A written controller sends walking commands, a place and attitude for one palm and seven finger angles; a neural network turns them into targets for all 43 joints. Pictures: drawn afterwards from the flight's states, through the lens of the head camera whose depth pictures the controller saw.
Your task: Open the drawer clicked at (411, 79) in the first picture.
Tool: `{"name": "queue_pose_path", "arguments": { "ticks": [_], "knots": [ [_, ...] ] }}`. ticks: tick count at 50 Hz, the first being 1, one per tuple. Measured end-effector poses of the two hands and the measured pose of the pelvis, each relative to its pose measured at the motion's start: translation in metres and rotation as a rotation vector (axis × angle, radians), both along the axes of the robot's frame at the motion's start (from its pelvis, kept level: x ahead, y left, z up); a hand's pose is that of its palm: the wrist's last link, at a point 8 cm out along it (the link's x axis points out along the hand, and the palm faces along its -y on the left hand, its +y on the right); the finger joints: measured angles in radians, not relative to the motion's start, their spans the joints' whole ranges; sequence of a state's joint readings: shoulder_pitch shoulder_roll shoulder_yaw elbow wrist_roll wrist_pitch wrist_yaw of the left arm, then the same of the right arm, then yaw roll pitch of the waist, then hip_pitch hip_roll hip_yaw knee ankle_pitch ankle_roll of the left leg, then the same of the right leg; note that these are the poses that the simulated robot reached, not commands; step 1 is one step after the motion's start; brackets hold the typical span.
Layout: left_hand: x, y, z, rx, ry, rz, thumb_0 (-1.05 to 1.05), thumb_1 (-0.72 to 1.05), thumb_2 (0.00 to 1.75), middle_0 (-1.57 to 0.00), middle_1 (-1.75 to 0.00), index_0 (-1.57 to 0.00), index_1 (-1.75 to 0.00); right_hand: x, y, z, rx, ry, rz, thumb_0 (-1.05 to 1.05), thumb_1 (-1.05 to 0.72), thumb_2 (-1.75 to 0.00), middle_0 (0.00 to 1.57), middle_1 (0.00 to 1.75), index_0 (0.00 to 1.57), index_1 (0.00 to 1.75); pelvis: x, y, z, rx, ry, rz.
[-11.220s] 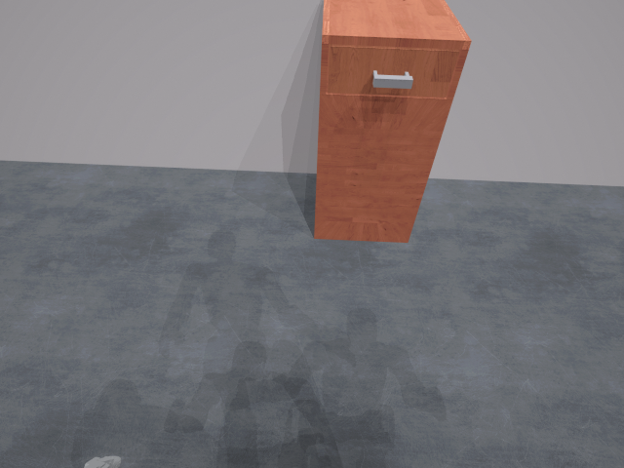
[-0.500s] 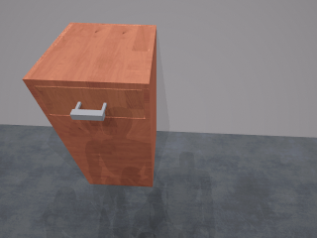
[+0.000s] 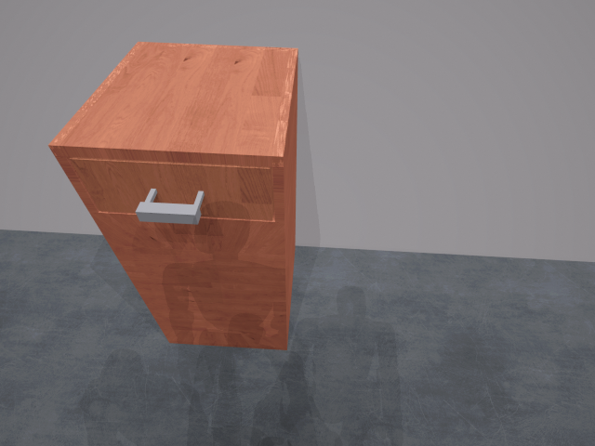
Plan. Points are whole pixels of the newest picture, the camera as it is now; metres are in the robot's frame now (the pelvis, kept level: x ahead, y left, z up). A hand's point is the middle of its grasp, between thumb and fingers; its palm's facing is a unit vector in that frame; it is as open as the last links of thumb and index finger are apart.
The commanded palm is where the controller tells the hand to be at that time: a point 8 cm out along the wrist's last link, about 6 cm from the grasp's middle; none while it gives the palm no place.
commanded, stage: shuffle to correct the standing spot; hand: left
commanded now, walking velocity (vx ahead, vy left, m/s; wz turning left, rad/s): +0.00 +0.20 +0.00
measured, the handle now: (172, 204) +0.52 +0.28 -0.02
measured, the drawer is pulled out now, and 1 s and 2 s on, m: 0.00 0.00 0.00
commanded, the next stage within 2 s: come to a stop and stand still in 0.12 s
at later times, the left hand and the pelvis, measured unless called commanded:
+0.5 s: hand out of the picture +0.00 +0.21 -0.18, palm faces +0.06 -0.98 -0.20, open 7.4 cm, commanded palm none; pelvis +0.00 +0.03 +0.00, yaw +1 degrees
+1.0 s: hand out of the picture -0.01 +0.13 -0.18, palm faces +0.09 -0.98 -0.16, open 7.3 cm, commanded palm none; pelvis +0.02 -0.02 +0.00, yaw +2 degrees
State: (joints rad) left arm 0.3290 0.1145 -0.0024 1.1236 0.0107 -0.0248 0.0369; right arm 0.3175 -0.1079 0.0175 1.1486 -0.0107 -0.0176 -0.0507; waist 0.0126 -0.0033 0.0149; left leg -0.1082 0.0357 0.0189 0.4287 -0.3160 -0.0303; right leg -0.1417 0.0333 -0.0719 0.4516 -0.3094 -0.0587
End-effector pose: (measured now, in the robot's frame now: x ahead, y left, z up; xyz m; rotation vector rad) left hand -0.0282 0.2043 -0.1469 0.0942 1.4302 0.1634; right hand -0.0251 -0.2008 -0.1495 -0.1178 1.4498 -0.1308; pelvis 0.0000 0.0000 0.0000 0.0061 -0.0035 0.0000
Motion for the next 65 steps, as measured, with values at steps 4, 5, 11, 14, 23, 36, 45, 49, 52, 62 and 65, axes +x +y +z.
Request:
{"name": "queue_pose_path", "arguments": {
  "ticks": [4,5,11,14,23,36,45,49,52,62,65],
  "knots": [
    [-0.002,0.004,0.001,0.012,-0.005,0.014,0.01,0.91,0.9,-0.2,-0.3,-0.2,-0.3,-0.001,0.0,-0.002,0.002,0.005,0.006,0.0,-0.91,-0.9,0.2,0.3,0.2,0.3,-0.003,0.002,-0.001,0.002,0.004,0.003],
    [-0.002,0.006,0.001,0.017,-0.008,0.019,0.01,0.91,0.9,-0.2,-0.3,-0.2,-0.3,0.0,0.0,-0.002,0.001,0.006,0.008,0.0,-0.91,-0.9,0.2,0.3,0.2,0.3,-0.004,0.003,-0.002,0.002,0.005,0.005],
    [-0.006,0.028,-0.001,0.046,-0.027,0.054,0.01,0.91,0.9,-0.21,-0.3,-0.2,-0.3,0.007,0.0,-0.003,-0.022,-0.004,0.027,0.0,-0.91,-0.9,0.2,0.3,0.2,0.3,-0.01,0.016,-0.005,0.001,0.008,0.028],
    [-0.009,0.044,-0.004,0.054,-0.026,0.067,0.01,0.91,0.9,-0.21,-0.3,-0.2,-0.3,0.013,0.004,-0.001,-0.04,-0.024,0.039,0.0,-0.91,-0.9,0.2,0.3,0.2,0.3,-0.012,0.026,-0.007,0.009,0.012,0.035],
    [0.012,0.057,-0.001,0.04,-0.025,0.008,0.01,0.91,0.9,-0.2,-0.3,-0.19,-0.3,0.003,0.03,0.005,-0.02,-0.038,0.029,0.0,-0.91,-0.9,0.2,0.3,0.2,0.3,-0.007,0.035,-0.001,0.017,0.019,0.025],
    [0.039,0.023,0.005,0.063,-0.044,-0.017,0.02,0.95,0.9,-0.2,-0.3,-0.19,-0.3,-0.017,0.016,-0.008,0.05,0.085,-0.034,0.0,-0.91,-0.9,0.2,0.3,0.2,0.3,0.013,0.002,-0.003,0.006,-0.004,0.026],
    [0.021,-0.009,0.002,0.023,0.005,0.024,0.02,0.94,0.9,-0.2,-0.3,-0.19,-0.3,0.014,-0.018,-0.003,0.003,0.042,0.008,0.0,-0.91,-0.9,0.2,0.3,0.2,0.3,0.021,-0.016,-0.001,-0.002,0.002,0.034],
    [0.012,-0.023,0.0,-0.003,0.023,0.038,0.01,0.93,0.9,-0.2,-0.3,-0.19,-0.3,0.029,-0.028,-0.001,-0.014,0.012,0.025,0.0,-0.91,-0.9,0.2,0.3,0.2,0.3,0.022,-0.021,-0.001,-0.005,0.003,0.036],
    [0.007,-0.032,-0.001,-0.019,0.028,0.046,0.01,0.92,0.9,-0.2,-0.3,-0.2,-0.3,0.038,-0.032,0.0,-0.022,-0.012,0.034,0.0,-0.91,-0.9,0.2,0.3,0.2,0.3,0.022,-0.024,0.0,-0.006,0.002,0.037],
    [0.001,-0.039,-0.002,-0.03,0.02,0.055,0.01,0.91,0.9,-0.2,-0.3,-0.2,-0.3,0.037,-0.035,0.002,-0.027,-0.023,0.043,0.01,-0.92,-0.9,0.2,0.3,0.2,0.3,0.018,-0.027,0.0,-0.009,-0.005,0.04],
    [0.001,-0.036,-0.001,-0.024,0.015,0.052,0.01,0.91,0.9,-0.2,-0.3,-0.2,-0.3,0.03,-0.032,0.002,-0.017,-0.014,0.038,0.01,-0.91,-0.9,0.2,0.3,0.2,0.3,0.016,-0.027,0.001,-0.009,-0.006,0.04]
  ]
}}
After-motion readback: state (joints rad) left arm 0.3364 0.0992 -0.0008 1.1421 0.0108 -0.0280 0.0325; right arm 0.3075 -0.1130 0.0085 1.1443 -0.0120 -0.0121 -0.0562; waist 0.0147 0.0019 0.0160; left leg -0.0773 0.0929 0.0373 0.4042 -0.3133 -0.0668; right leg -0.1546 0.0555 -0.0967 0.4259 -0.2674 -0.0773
